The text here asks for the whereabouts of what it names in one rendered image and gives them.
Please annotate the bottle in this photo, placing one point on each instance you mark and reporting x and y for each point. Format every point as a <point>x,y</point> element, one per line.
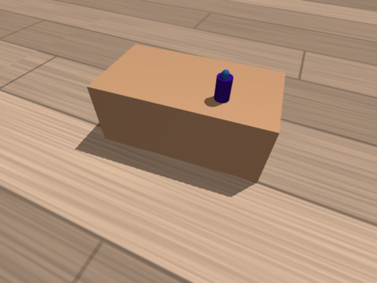
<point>223,87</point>

